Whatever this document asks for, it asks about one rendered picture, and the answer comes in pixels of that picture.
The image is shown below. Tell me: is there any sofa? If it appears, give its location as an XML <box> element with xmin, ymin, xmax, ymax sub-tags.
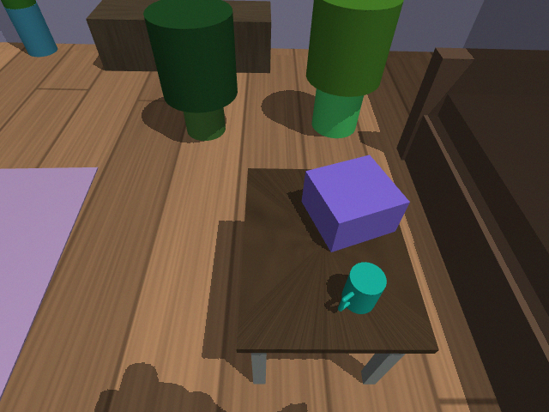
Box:
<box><xmin>397</xmin><ymin>47</ymin><xmax>549</xmax><ymax>412</ymax></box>

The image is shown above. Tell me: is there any potted plant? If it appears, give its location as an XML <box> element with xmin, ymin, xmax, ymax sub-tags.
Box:
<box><xmin>306</xmin><ymin>0</ymin><xmax>404</xmax><ymax>138</ymax></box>
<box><xmin>1</xmin><ymin>0</ymin><xmax>57</xmax><ymax>57</ymax></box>
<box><xmin>143</xmin><ymin>0</ymin><xmax>238</xmax><ymax>141</ymax></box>

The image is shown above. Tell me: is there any coffee table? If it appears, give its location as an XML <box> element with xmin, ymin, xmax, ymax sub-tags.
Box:
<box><xmin>236</xmin><ymin>168</ymin><xmax>439</xmax><ymax>385</ymax></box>

